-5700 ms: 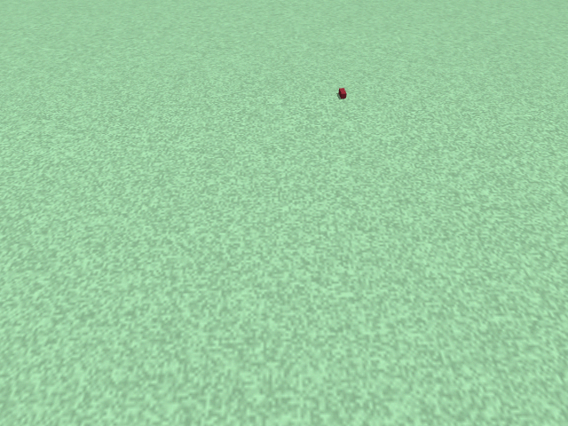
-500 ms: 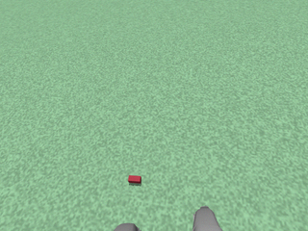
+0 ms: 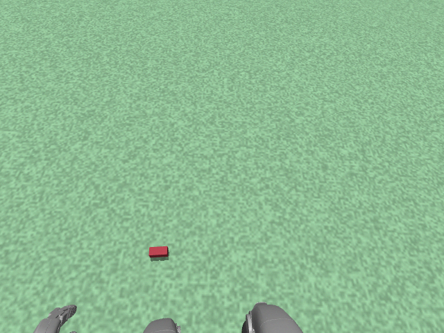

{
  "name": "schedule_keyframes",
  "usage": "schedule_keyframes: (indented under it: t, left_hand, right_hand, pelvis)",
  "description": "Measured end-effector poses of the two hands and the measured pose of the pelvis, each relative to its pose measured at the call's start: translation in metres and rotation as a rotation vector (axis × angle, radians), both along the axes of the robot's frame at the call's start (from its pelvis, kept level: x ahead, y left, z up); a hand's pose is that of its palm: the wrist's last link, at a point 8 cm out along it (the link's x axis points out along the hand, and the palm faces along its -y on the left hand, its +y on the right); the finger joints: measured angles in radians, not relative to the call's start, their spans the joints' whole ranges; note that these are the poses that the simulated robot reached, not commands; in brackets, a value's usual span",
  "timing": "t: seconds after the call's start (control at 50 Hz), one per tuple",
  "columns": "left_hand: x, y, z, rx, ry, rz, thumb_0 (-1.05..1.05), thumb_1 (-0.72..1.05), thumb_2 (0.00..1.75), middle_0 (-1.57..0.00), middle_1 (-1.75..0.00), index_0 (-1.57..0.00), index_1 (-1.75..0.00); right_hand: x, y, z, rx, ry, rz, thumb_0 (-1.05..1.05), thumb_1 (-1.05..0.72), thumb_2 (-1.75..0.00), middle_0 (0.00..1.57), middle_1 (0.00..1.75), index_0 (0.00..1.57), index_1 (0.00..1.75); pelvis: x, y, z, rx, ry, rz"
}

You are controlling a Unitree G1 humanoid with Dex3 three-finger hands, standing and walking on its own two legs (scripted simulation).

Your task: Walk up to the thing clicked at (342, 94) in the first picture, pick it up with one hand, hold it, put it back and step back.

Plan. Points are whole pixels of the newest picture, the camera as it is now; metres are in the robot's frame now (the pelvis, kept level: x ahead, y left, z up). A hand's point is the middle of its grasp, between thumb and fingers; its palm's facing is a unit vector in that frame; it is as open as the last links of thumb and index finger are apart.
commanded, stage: walk up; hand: left
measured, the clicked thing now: (158, 251) +0.46 +0.22 -0.72
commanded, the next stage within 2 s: stand in 1.40 s
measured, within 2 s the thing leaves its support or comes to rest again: neither
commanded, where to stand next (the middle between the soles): +0.08 -0.05 m, yaw +2 degrees
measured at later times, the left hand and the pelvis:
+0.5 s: hand out of the picture +0.10 +0.24 -0.12, palm faces -0.02 -0.93 -0.38, open 7.4 cm; pelvis +0.01 -0.03 +0.02, yaw +0 degrees
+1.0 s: hand out of the picture +0.12 +0.23 -0.11, palm faces +0.00 -0.95 -0.30, open 7.4 cm; pelvis +0.01 -0.02 +0.04, yaw +0 degrees
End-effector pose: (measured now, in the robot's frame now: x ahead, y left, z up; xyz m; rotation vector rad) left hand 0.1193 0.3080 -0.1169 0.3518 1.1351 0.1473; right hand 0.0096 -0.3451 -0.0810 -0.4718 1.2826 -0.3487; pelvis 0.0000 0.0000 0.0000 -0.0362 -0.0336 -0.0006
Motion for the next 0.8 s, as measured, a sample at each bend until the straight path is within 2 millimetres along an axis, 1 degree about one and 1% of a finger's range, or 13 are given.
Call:
schedule_keyframes:
  t: [0.04, 0.1, 0.16, 0.2, 0.28, 0.34, 0.44, 0.52, 0.6, 0.68, 0.8]
  left_hand:
    - [0.008, -0.009, 0.005, -0.004, -0.034, -0.008, 0.00, 0.90, 0.89, -0.21, -0.30, -0.21, -0.30]
    - [0.013, -0.017, 0.013, -0.005, -0.051, -0.016, 0.00, 0.90, 0.89, -0.21, -0.30, -0.21, -0.30]
    - [0.018, -0.017, 0.014, -0.001, -0.061, -0.020, 0.00, 0.90, 0.89, -0.21, -0.30, -0.21, -0.30]
    - [0.021, -0.015, 0.012, 0.002, -0.066, -0.009, 0.00, 0.90, 0.89, -0.21, -0.30, -0.21, -0.30]
    - [0.017, -0.015, 0.017, 0.016, -0.048, 0.025, 0.00, 0.90, 0.89, -0.21, -0.30, -0.21, -0.30]
    - [0.005, -0.015, 0.021, 0.033, -0.034, 0.049, 0.00, 0.90, 0.89, -0.21, -0.30, -0.21, -0.30]
    - [-0.019, -0.023, 0.029, 0.042, 0.048, 0.069, 0.00, 0.90, 0.89, -0.21, -0.30, -0.21, -0.30]
    - [-0.027, -0.032, 0.033, 0.029, 0.076, 0.077, 0.00, 0.90, 0.89, -0.21, -0.30, -0.21, -0.30]
    - [-0.026, -0.040, 0.034, 0.007, 0.073, 0.083, 0.01, 0.90, 0.89, -0.21, -0.30, -0.21, -0.30]
    - [-0.019, -0.045, 0.035, -0.019, 0.055, 0.085, 0.01, 0.90, 0.89, -0.21, -0.30, -0.21, -0.30]
    - [-0.007, -0.046, 0.036, -0.046, 0.025, 0.080, 0.00, 0.90, 0.89, -0.21, -0.30, -0.21, -0.30]
  right_hand:
    - [0.008, -0.002, -0.003, 0.013, -0.015, -0.012, 0.01, -0.90, -0.89, 0.21, 0.30, 0.20, 0.30]
    - [0.026, 0.002, -0.007, 0.040, -0.067, -0.005, 0.01, -0.90, -0.89, 0.21, 0.30, 0.20, 0.30]
    - [0.040, 0.009, -0.013, 0.065, -0.117, 0.018, 0.01, -0.90, -0.89, 0.21, 0.30, 0.20, 0.30]
    - [0.044, 0.015, -0.019, 0.078, -0.128, 0.027, 0.01, -0.90, -0.89, 0.21, 0.30, 0.20, 0.30]
    - [0.049, 0.023, -0.023, 0.128, -0.117, 0.046, 0.01, -0.90, -0.89, 0.21, 0.30, 0.20, 0.30]
    - [0.058, 0.021, -0.026, 0.154, -0.104, 0.057, 0.01, -0.90, -0.89, 0.21, 0.30, 0.21, 0.30]
    - [0.070, 0.015, -0.023, 0.182, -0.104, 0.056, 0.01, -0.90, -0.89, 0.21, 0.30, 0.21, 0.30]
    - [0.077, 0.009, -0.019, 0.184, -0.100, 0.056, 0.01, -0.90, -0.89, 0.21, 0.30, 0.20, 0.30]
    - [0.082, 0.006, -0.013, 0.180, -0.098, 0.056, 0.01, -0.90, -0.89, 0.21, 0.30, 0.20, 0.30]
    - [0.084, 0.007, -0.006, 0.174, -0.098, 0.055, 0.01, -0.90, -0.89, 0.21, 0.30, 0.20, 0.30]
    - [0.082, 0.013, 0.002, 0.169, -0.097, 0.051, 0.01, -0.90, -0.89, 0.21, 0.30, 0.20, 0.30]
  pelvis:
    - [0.001, -0.005, 0.002, 0.020, -0.009, -0.007]
    - [0.005, -0.005, 0.005, 0.034, -0.013, -0.016]
    - [0.007, -0.002, 0.002, 0.034, -0.012, -0.016]
    - [0.007, -0.002, -0.001, 0.055, -0.020, -0.019]
    - [0.008, -0.011, 0.003, 0.044, -0.015, -0.014]
    - [0.007, -0.020, 0.005, 0.035, -0.012, -0.013]
    - [0.008, -0.027, 0.016, 0.054, -0.002, -0.005]
    - [0.009, -0.029, 0.023, 0.056, -0.003, -0.003]
    - [0.010, -0.030, 0.028, 0.055, -0.006, -0.002]
    - [0.010, -0.029, 0.032, 0.050, -0.008, -0.001]
    - [0.010, -0.025, 0.036, 0.040, -0.010, 0.000]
